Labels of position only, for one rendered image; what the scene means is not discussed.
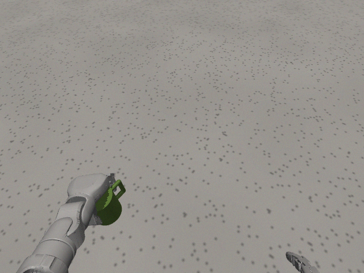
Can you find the left robot arm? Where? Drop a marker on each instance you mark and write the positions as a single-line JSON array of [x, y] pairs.
[[56, 250]]

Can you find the left robot hand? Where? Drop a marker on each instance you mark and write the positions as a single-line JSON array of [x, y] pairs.
[[93, 185]]

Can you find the right robot hand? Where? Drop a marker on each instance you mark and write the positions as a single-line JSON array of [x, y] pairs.
[[301, 263]]

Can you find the mug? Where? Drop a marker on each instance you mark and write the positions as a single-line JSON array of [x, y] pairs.
[[108, 206]]

